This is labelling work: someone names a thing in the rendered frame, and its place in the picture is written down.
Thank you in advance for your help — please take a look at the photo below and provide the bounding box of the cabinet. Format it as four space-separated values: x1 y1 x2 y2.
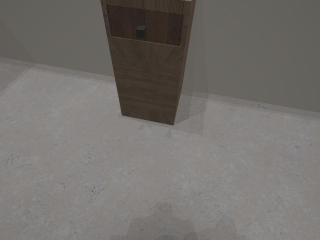
100 0 196 126

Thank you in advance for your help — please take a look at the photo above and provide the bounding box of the drawer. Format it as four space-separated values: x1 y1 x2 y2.
106 3 185 47

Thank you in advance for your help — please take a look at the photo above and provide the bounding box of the handle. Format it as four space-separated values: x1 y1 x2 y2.
136 25 146 38

